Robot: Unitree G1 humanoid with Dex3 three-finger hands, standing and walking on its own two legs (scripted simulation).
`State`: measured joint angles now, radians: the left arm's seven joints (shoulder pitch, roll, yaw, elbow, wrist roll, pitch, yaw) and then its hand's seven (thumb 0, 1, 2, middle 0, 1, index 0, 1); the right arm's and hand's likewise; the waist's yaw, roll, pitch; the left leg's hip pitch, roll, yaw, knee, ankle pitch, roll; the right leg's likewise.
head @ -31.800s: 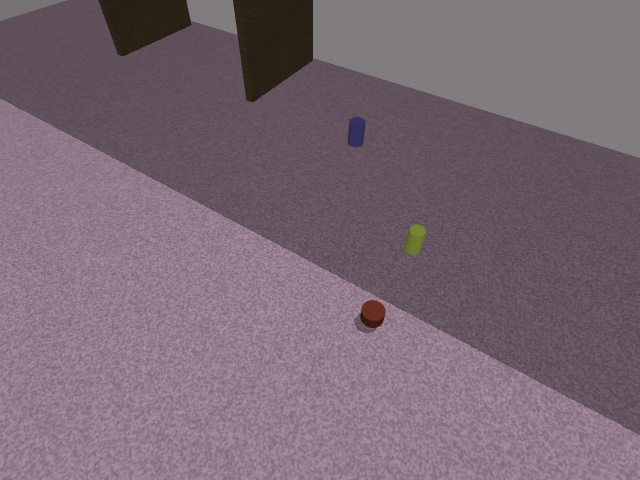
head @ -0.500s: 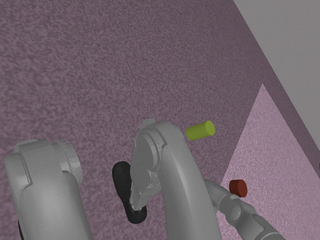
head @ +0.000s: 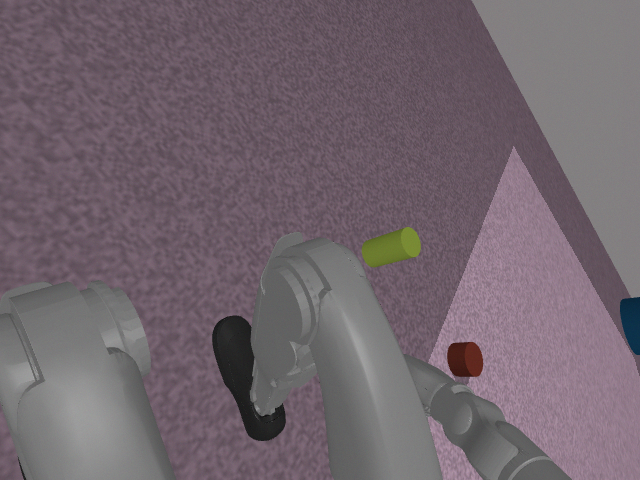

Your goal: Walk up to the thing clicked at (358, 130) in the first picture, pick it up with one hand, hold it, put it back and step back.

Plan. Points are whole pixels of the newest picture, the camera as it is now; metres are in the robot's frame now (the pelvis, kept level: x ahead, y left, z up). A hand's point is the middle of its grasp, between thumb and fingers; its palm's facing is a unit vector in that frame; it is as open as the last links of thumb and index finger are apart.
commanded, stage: close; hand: left
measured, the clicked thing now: out of the picture +0.45 +0.30 -0.21
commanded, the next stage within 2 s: settle in 0.28 s
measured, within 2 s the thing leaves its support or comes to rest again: leaves its support in 0.08 s
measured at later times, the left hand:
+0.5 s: hand out of the picture +0.44 +0.31 -0.17, palm faces +0.47 -0.88 +0.01, open 9.7 cm
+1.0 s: hand out of the picture +0.42 +0.33 -0.12, palm faces +0.45 -0.89 -0.01, open 7.4 cm
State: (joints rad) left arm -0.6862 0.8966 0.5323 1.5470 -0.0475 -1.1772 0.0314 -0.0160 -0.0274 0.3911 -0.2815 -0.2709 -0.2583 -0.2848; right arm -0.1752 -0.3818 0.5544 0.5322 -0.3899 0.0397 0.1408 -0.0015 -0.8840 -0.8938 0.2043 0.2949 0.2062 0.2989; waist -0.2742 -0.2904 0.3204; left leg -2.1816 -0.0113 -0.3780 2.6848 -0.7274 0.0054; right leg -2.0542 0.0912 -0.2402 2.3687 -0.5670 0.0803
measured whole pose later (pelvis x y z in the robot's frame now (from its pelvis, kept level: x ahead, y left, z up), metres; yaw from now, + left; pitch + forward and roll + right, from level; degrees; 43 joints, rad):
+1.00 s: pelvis +0.01 +0.00 +0.02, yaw +2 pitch +16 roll -18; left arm -0.62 0.76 0.48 1.14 -0.04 -0.92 0.03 0.02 -0.45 0.98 -0.63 -0.97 -1.22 -1.42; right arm -0.08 -0.34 0.40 0.58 -0.31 0.06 0.15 0.00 -0.90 -0.90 0.20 0.30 0.21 0.30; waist -0.21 -0.22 0.21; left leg -2.21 -0.02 -0.32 2.61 -0.72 0.01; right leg -2.07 0.05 -0.21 2.34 -0.60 0.06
